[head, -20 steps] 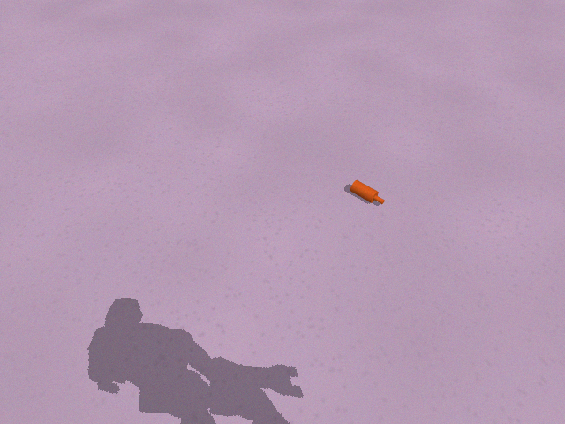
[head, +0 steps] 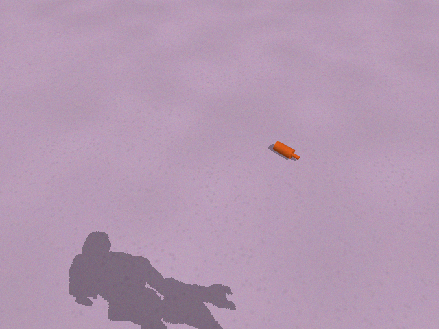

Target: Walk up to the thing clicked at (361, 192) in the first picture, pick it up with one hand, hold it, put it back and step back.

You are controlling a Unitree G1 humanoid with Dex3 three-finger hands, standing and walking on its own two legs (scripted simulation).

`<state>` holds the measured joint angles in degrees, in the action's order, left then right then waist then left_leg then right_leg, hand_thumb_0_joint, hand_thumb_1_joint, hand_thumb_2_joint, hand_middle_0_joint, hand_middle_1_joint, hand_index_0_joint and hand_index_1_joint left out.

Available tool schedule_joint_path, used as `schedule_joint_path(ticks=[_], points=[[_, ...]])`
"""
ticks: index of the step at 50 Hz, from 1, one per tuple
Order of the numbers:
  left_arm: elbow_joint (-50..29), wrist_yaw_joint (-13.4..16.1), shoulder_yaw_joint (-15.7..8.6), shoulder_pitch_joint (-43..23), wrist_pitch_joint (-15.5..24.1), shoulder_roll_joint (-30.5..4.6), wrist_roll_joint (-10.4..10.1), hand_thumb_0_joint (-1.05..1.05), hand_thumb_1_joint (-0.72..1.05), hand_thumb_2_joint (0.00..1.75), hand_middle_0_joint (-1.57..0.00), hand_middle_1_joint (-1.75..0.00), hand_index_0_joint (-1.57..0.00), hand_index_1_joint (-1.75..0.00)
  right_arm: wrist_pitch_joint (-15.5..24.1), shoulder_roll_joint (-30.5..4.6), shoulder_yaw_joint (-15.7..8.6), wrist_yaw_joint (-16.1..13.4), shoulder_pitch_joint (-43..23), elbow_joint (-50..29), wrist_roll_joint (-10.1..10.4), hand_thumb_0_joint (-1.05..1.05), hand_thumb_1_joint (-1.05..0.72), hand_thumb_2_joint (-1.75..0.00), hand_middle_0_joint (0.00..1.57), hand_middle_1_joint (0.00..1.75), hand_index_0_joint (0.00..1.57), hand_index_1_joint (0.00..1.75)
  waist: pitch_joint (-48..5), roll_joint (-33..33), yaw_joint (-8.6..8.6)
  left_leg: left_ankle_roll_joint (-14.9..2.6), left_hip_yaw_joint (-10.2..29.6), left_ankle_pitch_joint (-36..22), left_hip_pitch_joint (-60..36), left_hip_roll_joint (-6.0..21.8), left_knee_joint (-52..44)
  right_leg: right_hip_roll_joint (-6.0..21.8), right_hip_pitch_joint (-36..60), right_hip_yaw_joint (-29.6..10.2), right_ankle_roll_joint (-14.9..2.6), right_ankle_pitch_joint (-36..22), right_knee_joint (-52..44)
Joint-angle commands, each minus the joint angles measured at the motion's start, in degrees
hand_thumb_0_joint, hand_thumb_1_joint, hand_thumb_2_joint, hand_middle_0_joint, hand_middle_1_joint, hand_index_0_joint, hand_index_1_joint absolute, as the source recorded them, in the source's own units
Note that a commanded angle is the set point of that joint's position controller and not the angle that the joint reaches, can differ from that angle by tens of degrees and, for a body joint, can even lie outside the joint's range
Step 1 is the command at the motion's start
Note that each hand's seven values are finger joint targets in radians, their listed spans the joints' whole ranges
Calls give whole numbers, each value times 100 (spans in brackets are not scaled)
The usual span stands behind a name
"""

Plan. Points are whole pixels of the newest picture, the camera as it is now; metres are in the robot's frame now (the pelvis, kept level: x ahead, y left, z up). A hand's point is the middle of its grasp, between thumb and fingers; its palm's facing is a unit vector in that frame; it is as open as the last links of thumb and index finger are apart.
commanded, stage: stand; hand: left
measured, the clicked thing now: (287, 151) +1.23 -0.38 -0.75
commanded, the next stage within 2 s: walk up in 0.72 s
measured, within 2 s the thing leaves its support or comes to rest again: neither
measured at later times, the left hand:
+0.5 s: hand out of the picture +0.07 +0.25 -0.16, palm faces -0.02 -0.94 -0.33, open 7.4 cm
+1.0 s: hand (120, 314) +0.17 +0.23 -0.14, palm faces -0.22 -0.89 -0.39, open 7.4 cm
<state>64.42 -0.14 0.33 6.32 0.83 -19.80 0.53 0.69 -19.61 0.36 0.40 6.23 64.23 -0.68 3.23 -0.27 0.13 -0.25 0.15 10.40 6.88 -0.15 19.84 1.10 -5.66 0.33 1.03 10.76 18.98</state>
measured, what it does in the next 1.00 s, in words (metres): lifts its right foot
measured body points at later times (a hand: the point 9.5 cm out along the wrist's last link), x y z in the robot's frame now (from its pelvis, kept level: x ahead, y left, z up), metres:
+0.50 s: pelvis +0.00 +0.00 +0.00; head +0.02 +0.00 +0.45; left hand +0.07 +0.30 -0.14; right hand +0.08 -0.30 -0.13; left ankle +0.01 +0.12 -0.75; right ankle +0.00 -0.13 -0.75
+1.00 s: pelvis +0.05 -0.05 -0.02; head +0.05 -0.07 +0.43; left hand +0.18 +0.27 -0.11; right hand +0.06 -0.40 -0.13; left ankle +0.01 +0.11 -0.75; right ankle +0.09 -0.21 -0.73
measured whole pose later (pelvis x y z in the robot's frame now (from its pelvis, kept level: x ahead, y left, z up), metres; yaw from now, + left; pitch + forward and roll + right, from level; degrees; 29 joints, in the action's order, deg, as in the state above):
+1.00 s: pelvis +0.05 -0.05 -0.02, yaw -12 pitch -3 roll +2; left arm 55.0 -6.9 -5.5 13.8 -0.2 -25.1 1.7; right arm 2.5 -26.0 -5.7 3.0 11.5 53.9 -2.9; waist 3.3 1.1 0.6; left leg 1.5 -10.7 21.8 2.6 6.3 27.6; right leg 6.9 -22.8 2.7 0.2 17.3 39.5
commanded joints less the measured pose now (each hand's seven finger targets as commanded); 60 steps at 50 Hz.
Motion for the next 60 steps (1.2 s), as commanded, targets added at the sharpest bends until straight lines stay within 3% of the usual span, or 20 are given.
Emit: schedule_joint_path(ticks=[1,11,35,36,37,38,39,40,42,43,45,48,50,51,52,53,54,55,58,60], points=[[-339,69,-209,-224,99,-1159,-3,0,90,90,-20,-30,-20,-30,128,-1226,-242,-93,-230,-351,22,0,-90,-90,20,30,20,30,-424,112,-35,-148,596,-753,-14,725,-370,642,8,-499,-230,-672,-292],[-329,63,-225,-172,90,-1179,15,0,90,90,-20,-30,-20,-30,130,-1219,-238,-91,-230,-351,20,0,-90,-90,20,30,20,30,-383,73,-35,-145,614,-521,41,713,-438,638,-29,-478,-243,-490,-307],[-320,78,-243,-159,97,-1218,6,0,90,90,-20,-30,-20,-30,126,-1238,-220,-108,-195,-342,27,0,-90,-90,20,30,20,30,-491,79,-24,-129,614,-1061,-129,715,-330,676,97,-451,-226,-900,-292],[-950,-161,-682,91,38,-1732,121,0,90,90,-20,-30,-20,-30,275,-1938,-748,-34,79,-909,-117,0,-90,-90,20,30,20,30,-814,-40,218,-424,262,1604,-1235,636,343,244,-1198,-785,-461,1273,358],[-1049,-256,-629,-412,-10,-1536,132,0,90,90,-20,-30,-20,-30,307,-2019,-847,-7,445,-777,-151,0,-90,-90,20,30,20,30,-337,428,514,-684,738,2644,-1864,1054,-37,141,-2921,-518,-393,2043,887],[-1325,-333,-626,-962,-31,-1363,133,0,90,90,-20,-30,-20,-30,317,-2179,-965,-24,731,-807,-93,0,-90,-90,20,30,20,30,-3,1208,813,-1109,1723,3120,-1527,2101,-950,5,-3526,-71,-291,1703,2479],[-1488,-363,-626,-933,-21,-1375,179,0,90,90,-20,-30,-20,-30,352,-2185,-986,-14,649,-1005,-94,0,-90,-90,20,30,20,30,153,835,738,-1425,2072,2722,-1073,2741,-1236,386,-3696,-319,-241,1645,3123],[-1459,-393,-632,-725,-3,-1418,167,0,90,90,-20,-30,-20,-30,378,-2112,-959,6,469,-1127,-96,0,-90,-90,20,30,20,30,172,423,528,-1386,1958,2560,-570,2689,-1298,577,-3410,-464,-229,1457,3359],[-1413,-522,-690,-29,6,-1460,99,0,90,90,-20,-30,-20,-30,430,-2042,-970,26,95,-1385,-143,0,-90,-90,20,30,20,30,13,680,147,-1299,1393,2461,-543,2509,-1282,829,-3049,-516,-181,1291,3243],[-1389,-591,-722,122,2,-1455,88,0,90,90,-20,-30,-20,-30,428,-2025,-979,61,-76,-1506,-180,0,-90,-90,20,30,20,30,6,806,62,-1221,928,2266,-361,2306,-1207,811,-2728,-344,-145,1253,2971],[-1442,-674,-768,277,6,-1388,84,0,90,90,-20,-30,-20,-30,429,-1989,-964,142,-254,-1646,-213,0,-90,-90,20,30,20,30,8,923,-29,-981,30,1865,-7,1874,-861,698,-2035,1,-110,967,2288],[-1447,-673,-812,468,43,-1402,131,0,90,90,-20,-30,-20,-30,365,-1962,-962,190,-292,-1733,-210,0,-90,-90,20,30,20,30,67,760,-77,-783,-593,2079,758,1518,-214,353,-1088,623,-60,481,2040],[-1316,-592,-895,1100,97,-1520,151,0,90,90,-20,-30,-20,-30,285,-1856,-905,201,-390,-1813,-193,0,-90,-90,20,30,20,30,-57,201,-397,-665,-915,2521,1456,1268,860,86,-87,878,-138,298,1688],[-1103,-482,-1035,1972,155,-1779,142,0,90,90,-20,-30,-20,-30,240,-1605,-798,212,-320,-1847,-219,0,-90,-90,20,30,20,30,-439,-757,-850,-540,-1094,2110,1980,901,2512,-112,898,598,-294,944,1476],[-1092,-338,-1195,2636,205,-2249,164,0,90,90,-20,-30,-20,-30,238,-1115,-598,262,-291,-2031,-174,0,-90,-90,20,30,20,30,-310,-2213,-1157,-283,-1145,2529,3094,238,4610,726,1229,-1301,-660,2616,241],[-1378,-316,-1161,2303,264,-2684,104,0,90,90,-20,-30,-20,-30,266,-1289,-610,269,-324,-2249,-42,0,-90,-90,20,30,20,30,-216,-2134,-853,-29,-209,2492,3795,-82,5143,2072,761,-4623,-1471,3342,-1233],[-1549,-281,-1143,1752,259,-2662,-15,0,90,90,-20,-30,-20,-30,286,-1740,-707,249,-581,-2162,-73,0,-90,-90,20,30,20,30,242,-913,-647,24,382,1972,3549,547,5176,2351,1,-4842,-1740,3921,-1379],[-1675,-229,-1074,1341,278,-2412,-76,0,90,90,-20,-30,-20,-30,303,-1844,-729,278,-261,-1966,12,0,-90,-90,20,30,20,30,242,-425,-407,-11,416,1431,3511,717,5109,1992,201,-4032,-1574,3484,-1154],[-1804,-146,-919,1105,368,-2003,-50,0,90,90,-20,-30,-20,-30,283,-1687,-701,312,455,-1695,43,0,-90,-90,20,30,20,30,31,-525,-80,-39,383,951,2577,846,4126,1339,-320,-2334,-1215,1568,-596],[-1900,-159,-868,1033,421,-1953,-28,0,90,90,-20,-30,-20,-30,208,-1638,-739,377,604,-1727,-34,0,-90,-90,20,30,20,30,209,-608,5,22,201,809,2182,762,3531,1056,-934,-1756,-1161,1501,-638]])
